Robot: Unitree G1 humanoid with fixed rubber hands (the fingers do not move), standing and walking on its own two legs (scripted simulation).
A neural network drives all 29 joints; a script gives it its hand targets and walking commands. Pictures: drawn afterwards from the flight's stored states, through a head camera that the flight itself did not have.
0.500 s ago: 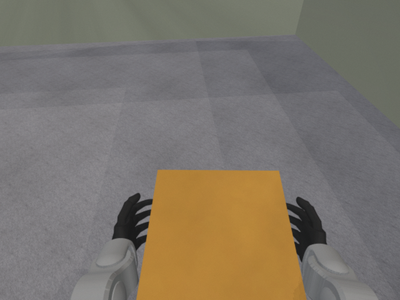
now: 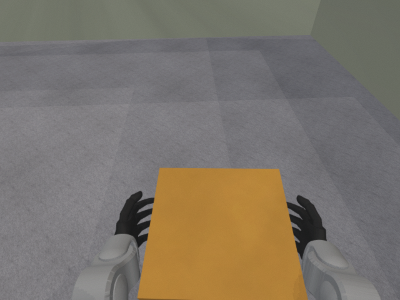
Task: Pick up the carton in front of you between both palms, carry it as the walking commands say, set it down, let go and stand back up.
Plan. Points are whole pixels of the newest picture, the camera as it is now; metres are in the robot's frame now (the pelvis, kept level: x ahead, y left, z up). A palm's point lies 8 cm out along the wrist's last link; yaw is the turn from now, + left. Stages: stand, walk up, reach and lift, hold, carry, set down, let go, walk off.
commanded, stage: carry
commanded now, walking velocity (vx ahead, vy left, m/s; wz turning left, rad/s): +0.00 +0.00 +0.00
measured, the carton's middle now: (217, 250) +0.24 +0.00 +0.02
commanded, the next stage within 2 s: none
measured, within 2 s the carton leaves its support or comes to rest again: neither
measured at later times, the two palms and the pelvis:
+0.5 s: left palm (112, 238) +0.23 +0.19 +0.07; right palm (286, 245) +0.23 -0.12 +0.07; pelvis +0.00 +0.03 +0.00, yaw +0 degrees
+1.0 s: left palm (125, 225) +0.29 +0.19 +0.02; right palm (271, 227) +0.29 -0.11 +0.01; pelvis +0.01 +0.03 -0.01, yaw +1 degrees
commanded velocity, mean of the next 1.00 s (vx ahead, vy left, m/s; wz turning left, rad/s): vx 0.00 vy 0.00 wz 0.00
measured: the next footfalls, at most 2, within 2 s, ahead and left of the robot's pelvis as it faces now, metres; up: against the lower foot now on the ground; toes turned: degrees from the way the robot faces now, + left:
left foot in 1.00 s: -0.02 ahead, +0.13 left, +0.00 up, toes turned +3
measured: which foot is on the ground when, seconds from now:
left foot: down 0.00-0.88, up 0.90-0.98, down 1.00-1.00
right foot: down 0.00-1.00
